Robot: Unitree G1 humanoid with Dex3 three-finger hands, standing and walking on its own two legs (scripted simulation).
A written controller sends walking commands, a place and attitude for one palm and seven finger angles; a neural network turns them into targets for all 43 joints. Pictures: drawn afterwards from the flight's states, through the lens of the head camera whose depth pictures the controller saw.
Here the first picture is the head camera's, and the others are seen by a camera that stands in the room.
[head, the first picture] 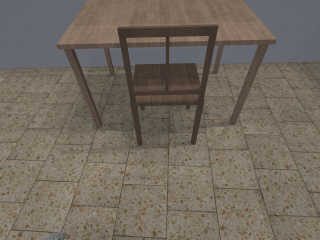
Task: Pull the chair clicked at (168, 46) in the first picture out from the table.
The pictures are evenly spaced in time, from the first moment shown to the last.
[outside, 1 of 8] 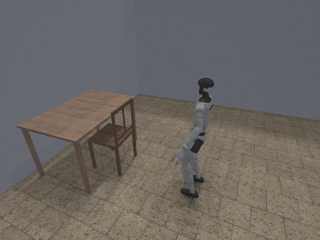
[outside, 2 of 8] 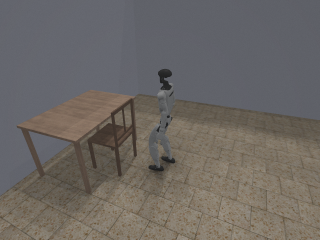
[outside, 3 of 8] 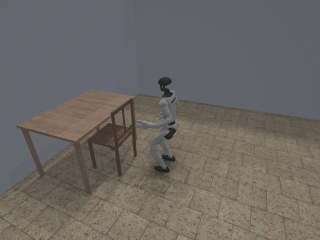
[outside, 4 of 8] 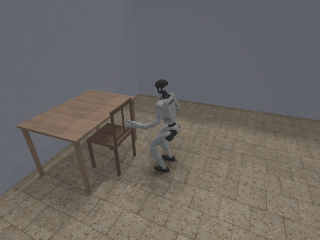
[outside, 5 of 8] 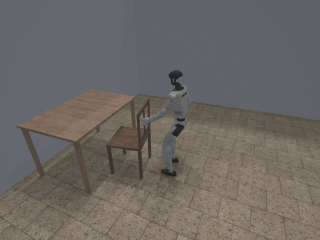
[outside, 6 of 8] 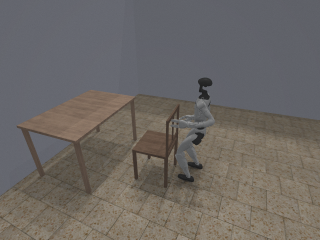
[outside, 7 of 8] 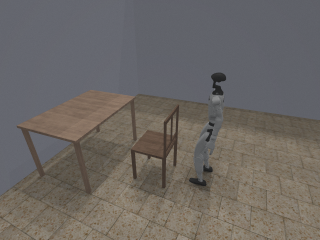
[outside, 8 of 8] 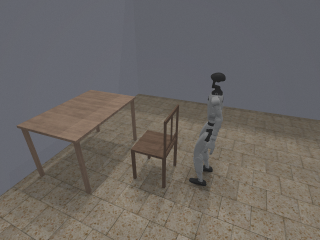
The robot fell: no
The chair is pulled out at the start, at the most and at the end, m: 0.00 0.59 0.58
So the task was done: yes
